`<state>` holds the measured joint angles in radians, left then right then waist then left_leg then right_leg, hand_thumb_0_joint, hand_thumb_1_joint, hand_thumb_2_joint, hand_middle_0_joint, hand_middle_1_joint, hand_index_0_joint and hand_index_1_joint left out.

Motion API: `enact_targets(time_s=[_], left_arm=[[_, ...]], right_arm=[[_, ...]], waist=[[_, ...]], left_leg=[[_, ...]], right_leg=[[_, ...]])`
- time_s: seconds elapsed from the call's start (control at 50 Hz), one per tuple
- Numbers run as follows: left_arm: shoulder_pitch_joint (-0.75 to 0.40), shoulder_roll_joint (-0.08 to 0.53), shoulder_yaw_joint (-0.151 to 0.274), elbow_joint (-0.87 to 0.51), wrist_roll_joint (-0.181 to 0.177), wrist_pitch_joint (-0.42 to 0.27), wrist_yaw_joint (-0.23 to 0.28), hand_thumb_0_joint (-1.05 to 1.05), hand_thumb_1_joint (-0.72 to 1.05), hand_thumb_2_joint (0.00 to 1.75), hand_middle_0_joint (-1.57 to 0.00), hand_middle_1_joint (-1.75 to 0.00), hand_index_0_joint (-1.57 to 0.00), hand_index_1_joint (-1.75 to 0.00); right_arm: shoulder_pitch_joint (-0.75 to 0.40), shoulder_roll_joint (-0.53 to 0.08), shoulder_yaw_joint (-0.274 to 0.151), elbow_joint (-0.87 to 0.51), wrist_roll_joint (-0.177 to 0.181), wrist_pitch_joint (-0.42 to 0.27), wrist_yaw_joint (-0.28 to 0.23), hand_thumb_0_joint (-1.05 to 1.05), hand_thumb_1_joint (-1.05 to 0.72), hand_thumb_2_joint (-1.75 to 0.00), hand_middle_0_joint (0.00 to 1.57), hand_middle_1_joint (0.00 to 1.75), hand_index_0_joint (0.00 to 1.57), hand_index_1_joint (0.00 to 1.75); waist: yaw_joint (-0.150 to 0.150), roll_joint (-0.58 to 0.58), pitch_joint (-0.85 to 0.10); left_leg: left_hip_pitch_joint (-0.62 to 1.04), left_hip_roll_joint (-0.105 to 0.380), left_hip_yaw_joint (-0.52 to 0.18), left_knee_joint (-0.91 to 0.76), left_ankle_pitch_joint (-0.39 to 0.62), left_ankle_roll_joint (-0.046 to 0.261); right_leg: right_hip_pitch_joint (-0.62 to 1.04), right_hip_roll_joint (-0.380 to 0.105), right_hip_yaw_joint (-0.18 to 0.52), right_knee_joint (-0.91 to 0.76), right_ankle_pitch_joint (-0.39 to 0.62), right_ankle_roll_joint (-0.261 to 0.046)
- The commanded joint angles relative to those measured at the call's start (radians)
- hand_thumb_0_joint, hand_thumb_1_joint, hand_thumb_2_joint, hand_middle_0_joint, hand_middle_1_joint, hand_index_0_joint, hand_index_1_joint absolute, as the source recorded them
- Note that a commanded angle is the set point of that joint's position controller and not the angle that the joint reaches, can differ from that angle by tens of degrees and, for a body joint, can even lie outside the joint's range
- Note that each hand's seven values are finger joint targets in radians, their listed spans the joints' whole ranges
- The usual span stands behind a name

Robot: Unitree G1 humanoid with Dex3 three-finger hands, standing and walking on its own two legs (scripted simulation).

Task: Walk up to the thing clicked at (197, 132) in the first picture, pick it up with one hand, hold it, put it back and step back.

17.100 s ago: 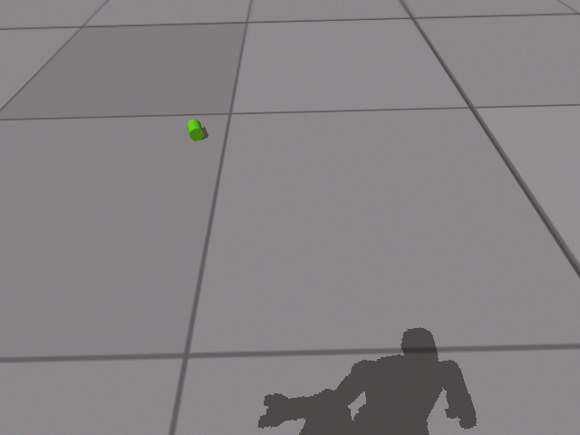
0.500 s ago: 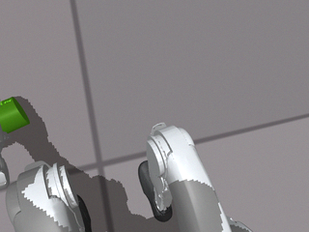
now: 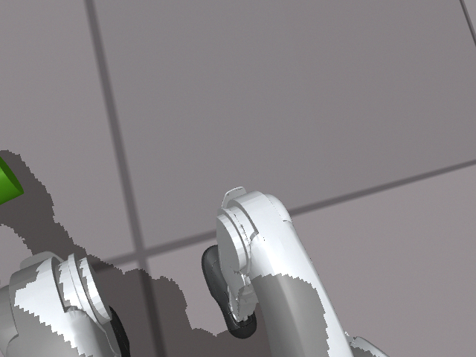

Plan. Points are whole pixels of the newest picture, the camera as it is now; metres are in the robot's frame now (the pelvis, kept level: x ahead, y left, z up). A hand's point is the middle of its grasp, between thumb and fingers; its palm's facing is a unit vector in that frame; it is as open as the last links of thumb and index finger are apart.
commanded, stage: close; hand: left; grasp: from above
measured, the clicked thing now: out of the picture +0.44 +0.29 -0.26
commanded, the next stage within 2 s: settle in 1.42 s
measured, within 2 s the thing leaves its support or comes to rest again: leaves its support in 1.86 s
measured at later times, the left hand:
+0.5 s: hand out of the picture +0.43 +0.29 -0.24, palm faces -0.40 -0.20 -0.90, open 11.2 cm
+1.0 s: hand out of the picture +0.43 +0.29 -0.23, palm faces -0.39 -0.19 -0.90, open 11.0 cm
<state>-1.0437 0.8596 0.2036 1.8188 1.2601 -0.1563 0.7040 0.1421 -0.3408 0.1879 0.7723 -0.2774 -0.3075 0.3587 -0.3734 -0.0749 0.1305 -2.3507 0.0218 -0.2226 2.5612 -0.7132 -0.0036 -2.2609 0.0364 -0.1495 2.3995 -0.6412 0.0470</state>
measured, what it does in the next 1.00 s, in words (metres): stands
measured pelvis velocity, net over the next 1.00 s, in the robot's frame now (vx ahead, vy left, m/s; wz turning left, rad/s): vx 0.00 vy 0.00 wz -0.01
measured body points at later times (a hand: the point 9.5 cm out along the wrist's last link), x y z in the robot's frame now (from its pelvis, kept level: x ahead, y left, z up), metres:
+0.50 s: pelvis +0.00 +0.00 +0.00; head +0.26 +0.11 +0.35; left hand +0.45 +0.30 -0.19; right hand +0.03 -0.25 -0.06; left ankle +0.07 +0.13 -0.26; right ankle +0.12 -0.12 -0.26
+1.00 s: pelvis +0.00 +0.00 +0.00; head +0.26 +0.10 +0.35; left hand +0.45 +0.30 -0.18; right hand +0.03 -0.25 -0.06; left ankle +0.07 +0.13 -0.26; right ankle +0.12 -0.12 -0.26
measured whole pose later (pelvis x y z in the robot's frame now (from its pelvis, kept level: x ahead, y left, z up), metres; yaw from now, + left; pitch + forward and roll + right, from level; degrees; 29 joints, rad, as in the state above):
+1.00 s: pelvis +0.00 +0.00 +0.00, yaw -1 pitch +26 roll -13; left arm -1.02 0.89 0.18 1.81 1.22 -0.16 0.73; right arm 0.12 -0.36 0.22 0.76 -0.27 -0.34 0.38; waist -0.37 -0.10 0.17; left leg -2.33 0.02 -0.24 2.56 -0.71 -0.01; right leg -2.24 0.04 -0.16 2.38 -0.63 0.05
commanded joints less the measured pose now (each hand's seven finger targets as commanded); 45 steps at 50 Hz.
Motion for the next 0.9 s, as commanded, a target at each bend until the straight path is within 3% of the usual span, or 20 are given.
enact_targets(time_s=[0.0, 0.02, 0.16, 0.26, 0.34, 0.4, 0.44, 0.5, 0.56, 0.58, 0.64, 0.7, 0.74, 0.76, 0.82, 0.84, 0.88], left_arm=[[-0.266, 0.206, -0.010, -0.085, -0.008, 0.004, 0.043, 0.00, -0.27, 0.87, -0.25, -0.92, -0.26, -0.91], [-0.264, 0.205, -0.018, -0.097, -0.012, 0.006, 0.044, 0.00, -0.27, 0.87, -0.25, -0.92, -0.26, -0.91], [-0.263, 0.202, -0.030, -0.095, -0.031, 0.007, 0.047, 0.00, -0.19, 0.79, -0.32, -0.86, -0.33, -0.85], [-0.247, 0.223, -0.017, -0.116, -0.031, 0.000, 0.054, 0.00, -0.10, 0.75, -0.38, -0.84, -0.40, -0.82], [-0.229, 0.215, -0.029, -0.090, -0.034, 0.003, 0.056, 0.00, -0.05, 0.71, -0.43, -0.80, -0.44, -0.78], [-0.218, 0.251, 0.000, -0.102, -0.037, 0.006, 0.065, 0.00, -0.02, 0.72, -0.47, -0.78, -0.47, -0.77], [-0.231, 0.224, -0.018, -0.111, -0.035, 0.008, 0.061, 0.00, 0.03, 0.70, -0.49, -0.78, -0.51, -0.76], [-0.218, 0.252, 0.006, -0.121, -0.033, 0.010, 0.066, 0.00, 0.08, 0.70, -0.53, -0.77, -0.54, -0.76], [-0.226, 0.219, -0.006, -0.102, -0.028, 0.011, 0.061, 0.00, 0.10, 0.70, -0.55, -0.76, -0.56, -0.75], [-0.207, 0.223, 0.001, -0.088, -0.034, 0.012, 0.064, 0.00, 0.10, 0.70, -0.55, -0.75, -0.56, -0.74], [-0.221, 0.218, -0.013, -0.071, -0.032, 0.011, 0.058, 0.00, 0.15, 0.67, -0.59, -0.73, -0.60, -0.72], [-0.208, 0.242, -0.009, -0.081, -0.036, 0.011, 0.054, 0.00, 0.18, 0.68, -0.62, -0.73, -0.63, -0.72], [-0.204, 0.223, -0.024, -0.074, -0.040, 0.010, 0.047, 0.00, 0.21, 0.68, -0.64, -0.72, -0.65, -0.71], [-0.185, 0.229, -0.012, -0.080, -0.040, 0.007, 0.050, 0.00, 0.22, 0.69, -0.65, -0.72, -0.66, -0.71], [-0.204, 0.207, -0.033, -0.076, -0.041, 0.003, 0.045, 0.00, 0.25, 0.65, -0.67, -0.68, -0.68, -0.67], [-0.188, 0.222, -0.031, -0.069, -0.048, 0.003, 0.046, 0.00, 0.26, 0.66, -0.69, -0.68, -0.70, -0.67], [-0.205, 0.220, -0.036, -0.074, -0.043, 0.001, 0.043, 0.00, 0.29, 0.64, -0.71, -0.66, -0.72, -0.66]], right_arm=[[0.207, -0.309, -0.069, 0.010, -0.002, -0.014, 0.006, 0.00, -0.88, -0.90, 0.20, 0.30, 0.20, 0.30], [0.188, -0.316, -0.072, 0.012, 0.007, -0.018, 0.005, 0.00, -0.88, -0.90, 0.20, 0.30, 0.20, 0.30], [0.185, -0.317, -0.063, 0.017, 0.006, -0.036, 0.015, 0.00, -0.89, -0.90, 0.20, 0.30, 0.20, 0.30], [0.187, -0.329, -0.067, 0.023, 0.006, -0.043, 0.019, 0.00, -0.89, -0.90, 0.20, 0.30, 0.20, 0.30], [0.174, -0.321, -0.056, 0.012, 0.007, -0.046, 0.025, 0.00, -0.89, -0.90, 0.20, 0.30, 0.20, 0.30], [0.182, -0.337, -0.064, 0.019, 0.010, -0.047, 0.023, 0.00, -0.89, -0.90, 0.20, 0.30, 0.20, 0.30], [0.174, -0.333, -0.066, 0.012, 0.010, -0.050, 0.027, 0.00, -0.89, -0.90, 0.20, 0.30, 0.20, 0.30], [0.183, -0.344, -0.078, 0.012, 0.016, -0.047, 0.025, 0.00, -0.89, -0.90, 0.20, 0.30, 0.20, 0.30], [0.183, -0.330, -0.071, 0.016, 0.012, -0.045, 0.033, 0.00, -0.89, -0.90, 0.20, 0.30, 0.20, 0.30], [0.180, -0.334, -0.070, 0.014, 0.012, -0.043, 0.031, 0.00, -0.89, -0.90, 0.20, 0.30, 0.20, 0.30], [0.172, -0.340, -0.072, 0.010, 0.010, -0.047, 0.030, 0.00, -0.89, -0.90, 0.20, 0.30, 0.20, 0.30], [0.172, -0.345, -0.067, 0.004, 0.013, -0.045, 0.024, 0.00, -0.89, -0.90, 0.20, 0.30, 0.20, 0.30], [0.168, -0.338, -0.063, 0.004, 0.015, -0.047, 0.023, 0.00, -0.89, -0.90, 0.20, 0.30, 0.20, 0.30], [0.176, -0.340, -0.068, 0.005, 0.015, -0.045, 0.021, 0.00, -0.89, -0.90, 0.20, 0.30, 0.20, 0.30], [0.179, -0.334, -0.058, 0.002, 0.011, -0.048, 0.027, 0.00, -0.89, -0.90, 0.20, 0.30, 0.20, 0.30], [0.165, -0.339, -0.057, 0.001, 0.015, -0.045, 0.022, 0.00, -0.89, -0.90, 0.20, 0.30, 0.20, 0.30], [0.181, -0.341, -0.059, 0.002, 0.012, -0.044, 0.022, 0.00, -0.89, -0.90, 0.20, 0.30, 0.20, 0.30]], waist=[[-0.054, 0.422, -0.615], [-0.044, 0.424, -0.615], [-0.051, 0.423, -0.610], [-0.042, 0.457, -0.640], [-0.054, 0.406, -0.595], [-0.036, 0.441, -0.625], [-0.047, 0.433, -0.613], [-0.032, 0.467, -0.637], [-0.050, 0.465, -0.614], [-0.043, 0.454, -0.616], [-0.057, 0.434, -0.566], [-0.048, 0.413, -0.589], [-0.051, 0.400, -0.569], [-0.036, 0.412, -0.596], [-0.057, 0.404, -0.587], [-0.045, 0.406, -0.584], [-0.054, 0.422, -0.581]], left_leg=[[0.449, 0.003, 0.096, -0.271, 0.159, 0.018], [0.455, 0.007, 0.088, -0.272, 0.156, 0.014], [0.451, 0.008, 0.089, -0.262, 0.170, 0.015], [0.496, 0.012, 0.077, -0.275, 0.197, 0.007], [0.450, 0.009, 0.093, -0.250, 0.187, 0.017], [0.479, 0.012, 0.085, -0.271, 0.197, 0.010], [0.476, 0.013, 0.080, -0.267, 0.186, 0.010], [0.492, 0.013, 0.076, -0.288, 0.188, 0.006], [0.487, 0.014, 0.070, -0.279, 0.198, 0.005], [0.482, 0.013, 0.071, -0.281, 0.209, 0.006], [0.450, 0.012, 0.077, -0.281, 0.154, 0.010], [0.442, 0.009, 0.088, -0.273, 0.160, 0.016], [0.440, 0.010, 0.081, -0.278, 0.148, 0.015], [0.460, 0.011, 0.077, -0.285, 0.165, 0.012], [0.464, 0.011, 0.072, -0.276, 0.178, 0.013], [0.453, 0.013, 0.076, -0.282, 0.163, 0.012], [0.463, 0.013, 0.075, -0.285, 0.163, 0.011]], right_leg=[[0.345, 0.034, -0.108, -0.214, 0.195, -0.063], [0.331, 0.035, -0.108, -0.211, 0.193, -0.064], [0.358, 0.036, -0.108, -0.218, 0.212, -0.062], [0.369, 0.039, -0.116, -0.208, 0.231, -0.065], [0.388, 0.040, -0.107, -0.220, 0.233, -0.058], [0.396, 0.041, -0.109, -0.218, 0.231, -0.065], [0.382, 0.040, -0.111, -0.212, 0.226, -0.063], [0.381, 0.042, -0.113, -0.215, 0.221, -0.068], [0.358, 0.039, -0.120, -0.199, 0.231, -0.066], [0.367, 0.041, -0.118, -0.206, 0.240, -0.066], [0.349, 0.038, -0.117, -0.217, 0.196, -0.063], [0.382, 0.040, -0.106, -0.232, 0.199, -0.062], [0.368, 0.035, -0.110, -0.226, 0.188, -0.061], [0.369, 0.038, -0.113, -0.227, 0.197, -0.063], [0.371, 0.037, -0.118, -0.218, 0.217, -0.060], [0.376, 0.041, -0.113, -0.228, 0.202, -0.062], [0.373, 0.040, -0.114, -0.225, 0.201, -0.062]])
